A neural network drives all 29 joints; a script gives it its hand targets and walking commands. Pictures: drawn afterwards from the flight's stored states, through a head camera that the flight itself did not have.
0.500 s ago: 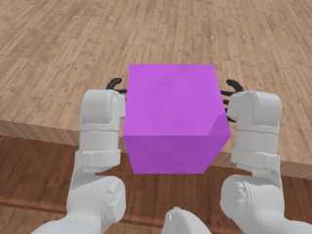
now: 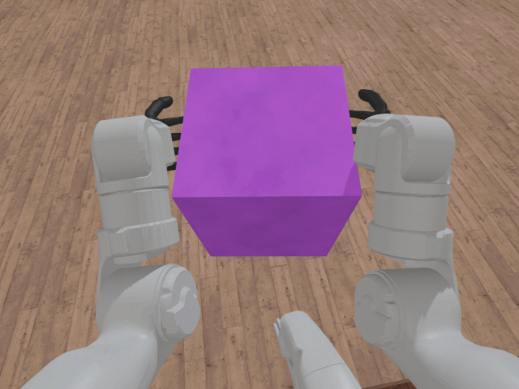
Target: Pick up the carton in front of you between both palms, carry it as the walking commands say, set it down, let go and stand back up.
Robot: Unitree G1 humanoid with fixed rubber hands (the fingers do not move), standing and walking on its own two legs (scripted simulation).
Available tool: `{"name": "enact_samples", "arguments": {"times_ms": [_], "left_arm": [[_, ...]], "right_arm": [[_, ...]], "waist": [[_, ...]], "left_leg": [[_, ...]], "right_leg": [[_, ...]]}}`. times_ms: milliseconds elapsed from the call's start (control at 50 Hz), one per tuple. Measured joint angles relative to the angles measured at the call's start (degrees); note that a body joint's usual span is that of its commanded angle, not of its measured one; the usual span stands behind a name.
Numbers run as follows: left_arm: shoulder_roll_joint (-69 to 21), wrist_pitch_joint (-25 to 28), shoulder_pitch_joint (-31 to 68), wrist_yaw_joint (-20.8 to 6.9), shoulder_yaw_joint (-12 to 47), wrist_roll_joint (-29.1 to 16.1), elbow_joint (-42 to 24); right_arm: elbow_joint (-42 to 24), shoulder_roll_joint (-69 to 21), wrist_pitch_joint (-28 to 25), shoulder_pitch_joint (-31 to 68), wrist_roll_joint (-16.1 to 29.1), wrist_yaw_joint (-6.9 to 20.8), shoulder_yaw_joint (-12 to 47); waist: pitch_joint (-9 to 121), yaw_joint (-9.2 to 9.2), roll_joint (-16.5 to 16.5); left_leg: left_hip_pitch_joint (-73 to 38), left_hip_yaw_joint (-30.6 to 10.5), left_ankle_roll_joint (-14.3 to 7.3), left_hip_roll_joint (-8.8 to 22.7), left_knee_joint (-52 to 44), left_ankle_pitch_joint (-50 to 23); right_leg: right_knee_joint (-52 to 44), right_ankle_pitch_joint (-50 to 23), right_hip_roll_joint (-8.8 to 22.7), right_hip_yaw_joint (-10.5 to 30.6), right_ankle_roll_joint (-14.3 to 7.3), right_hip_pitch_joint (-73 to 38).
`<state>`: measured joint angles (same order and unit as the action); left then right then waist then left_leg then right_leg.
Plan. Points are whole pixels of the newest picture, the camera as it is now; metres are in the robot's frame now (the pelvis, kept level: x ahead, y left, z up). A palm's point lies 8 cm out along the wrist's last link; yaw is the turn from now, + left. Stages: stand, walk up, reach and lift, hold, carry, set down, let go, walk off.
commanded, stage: carry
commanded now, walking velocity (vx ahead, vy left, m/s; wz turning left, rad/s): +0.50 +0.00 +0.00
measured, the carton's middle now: (267, 174) +0.42 -0.09 +0.09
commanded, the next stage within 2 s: none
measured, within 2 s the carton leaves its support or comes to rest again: neither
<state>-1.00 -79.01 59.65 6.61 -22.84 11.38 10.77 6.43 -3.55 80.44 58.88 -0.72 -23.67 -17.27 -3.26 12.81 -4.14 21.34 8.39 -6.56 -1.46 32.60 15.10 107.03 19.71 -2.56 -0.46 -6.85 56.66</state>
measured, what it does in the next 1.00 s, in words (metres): climbs: right foot 0.17 m higher, then left foot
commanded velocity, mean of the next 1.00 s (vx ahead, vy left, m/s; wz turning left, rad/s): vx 0.50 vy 0.00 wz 0.00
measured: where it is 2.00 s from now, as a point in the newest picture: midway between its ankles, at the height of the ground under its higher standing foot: (238, 175)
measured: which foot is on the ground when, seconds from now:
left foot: down 0.00-0.24, up 0.26-0.58, down 0.60-1.00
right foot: up 0.00-0.20, down 0.22-0.62, up 0.64-1.00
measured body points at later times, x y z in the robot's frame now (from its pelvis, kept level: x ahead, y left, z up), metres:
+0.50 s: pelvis +0.27 -0.07 +0.15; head +0.32 -0.05 +0.60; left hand +0.64 +0.15 +0.31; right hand +0.70 -0.13 +0.29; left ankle +0.34 +0.03 -0.49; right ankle +0.34 -0.15 -0.56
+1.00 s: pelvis +0.52 -0.05 +0.18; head +0.52 -0.03 +0.63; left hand +0.91 +0.09 +0.34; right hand +0.90 -0.20 +0.36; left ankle +0.44 +0.04 -0.56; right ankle +0.64 -0.18 -0.52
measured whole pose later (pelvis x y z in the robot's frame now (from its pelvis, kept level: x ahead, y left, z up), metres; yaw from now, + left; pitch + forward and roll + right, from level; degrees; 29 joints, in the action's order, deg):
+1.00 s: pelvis +0.52 -0.05 +0.18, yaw +1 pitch +5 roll -1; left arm -0.4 -80.6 54.3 12.1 -18.7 9.2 17.3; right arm 20.2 -3.7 78.2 57.2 -5.7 -17.5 -18.7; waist 6.4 4.8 1.4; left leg 10.8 5.7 -2.1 0.5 25.4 19.4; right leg 43.3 10.5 2.2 -2.8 -2.6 38.2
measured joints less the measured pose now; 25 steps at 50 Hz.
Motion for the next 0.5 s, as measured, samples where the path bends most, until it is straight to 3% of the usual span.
{"name": "enact_samples", "arguments": {"times_ms": [40, 80, 140, 180, 220, 240, 260, 300, 320, 360, 420, 460, 500], "left_arm": [[0.3, 0.1, 1.0, -0.1, -1.1, 1.4, 2.8], [0.1, 0.6, 2.3, 0.3, -2.1, 2.5, 6.2], [-0.2, 1.3, 3.7, 1.3, -3.4, 3.8, 11.5], [0.5, 0.9, 4.4, 2.1, -3.3, 3.5, 14.7], [0.9, 0.3, 3.9, 3.3, -1.7, 2.5, 17.3], [0.6, 0.3, 3.1, 4.0, -0.5, 2.0, 17.8], [0.1, 0.3, 2.5, 4.8, 1.1, 1.7, 18.0], [-1.0, 0.0, 0.5, 6.9, 4.6, 0.1, 17.2], [-1.5, -0.4, -0.9, 8.8, 5.9, -1.6, 16.2], [-1.9, -1.5, -2.9, 13.8, 7.2, -6.0, 14.0], [-1.8, -2.1, -2.1, 19.9, 7.1, -11.2, 12.0], [-1.9, -1.6, 0.2, 21.9, 6.1, -12.3, 11.4], [-2.2, -0.7, 2.6, 22.0, 5.0, -11.8, 10.7]], "right_arm": [[5.8, 0.5, -0.3, 3.8, 1.3, -2.2, -1.6], [12.6, 1.6, -1.6, 7.5, 1.1, -2.4, -3.5], [23.6, 4.0, -4.3, 11.3, 0.0, -0.1, -4.2], [29.4, 4.8, -5.6, 12.6, -1.4, 2.1, -4.2], [32.3, 5.1, -6.1, 11.7, -3.8, 5.2, -4.2], [32.6, 5.1, -6.3, 10.4, -5.1, 7.1, -4.5], [32.1, 5.3, -6.6, 8.9, -6.6, 9.3, -5.0], [30.2, 5.6, -6.8, 5.4, -9.1, 13.5, -5.4], [28.6, 5.3, -6.5, 3.5, -9.9, 14.8, -5.7], [24.3, 4.2, -5.4, -0.3, -10.5, 16.0, -6.4], [17.4, 2.8, -4.1, -3.5, -9.9, 16.3, -7.3], [12.9, 2.1, -3.5, -4.1, -9.6, 16.1, -8.1], [8.8, 1.8, -3.1, -3.9, -9.2, 15.7, -8.6]], "waist": [[2.3, 2.49, 0.5], [4.5, 3.62, 1.4], [8.3, 2.07, 1.9], [11.3, -0.66, 2.0], [14.0, -4.53, 2.6], [14.2, -6.99, 2.8], [13.9, -9.81, 3.8], [12.2, -15.29, 4.8], [11.1, -17.75, 4.7], [8.4, -21.39, 4.2], [3.5, -24.03, 4.2], [1.2, -24.56, 4.5], [0.3, -24.06, 4.4]], "left_leg": [[-4.8, -1.3, 0.5, 1.2, -4.1, 0.3], [-9.5, -2.4, 1.3, 2.2, -7.2, 1.5], [-17.1, -3.9, 3.0, 4.2, -14.9, 1.2], [-20.4, -3.6, 3.0, 6.1, -18.7, -0.1], [-20.3, -2.4, 2.8, 7.9, -14.9, -1.7], [-17.8, -2.9, 2.8, 9.3, -6.9, -5.0], [-12.8, -5.6, 3.5, 8.7, 8.3, -7.5], [-1.1, -11.7, 4.2, 3.9, 42.9, -4.9], [3.6, -12.9, 3.8, 1.9, 55.6, -3.2], [11.4, -13.3, 2.3, -0.4, 68.6, -1.0], [20.1, -12.0, 0.7, -0.4, 66.8, 2.5], [22.7, -10.1, 0.6, 0.8, 53.7, 6.5], [22.4, -8.1, 0.8, 2.0, 36.3, 5.3]], "right_leg": [[1.7, 3.6, 1.4, -2.7, -1.3, 6.8], [1.6, 5.4, 3.3, -3.7, -1.8, 11.9], [-12.1, 5.1, 5.6, -6.8, -2.1, 12.5], [-25.2, 4.1, 5.2, -10.2, -3.2, 7.9], [-37.0, 1.9, 3.2, -12.3, -4.1, -0.2], [-38.0, 0.6, 2.6, -13.1, -3.3, -2.4], [-38.3, 0.8, 2.5, -13.2, -2.7, -4.0], [-41.2, 1.3, 2.1, -12.8, -2.0, -7.9], [-43.9, 0.9, 1.6, -12.6, -1.4, -10.5], [-50.7, -0.8, 1.0, -12.2, 0.5, -16.3], [-60.0, -3.0, 1.3, -11.8, 0.7, -24.3], [-64.6, -3.9, 2.3, -11.3, 1.0, -27.9], [-68.3, -4.5, 3.2, -11.2, 1.8, -30.4]]}}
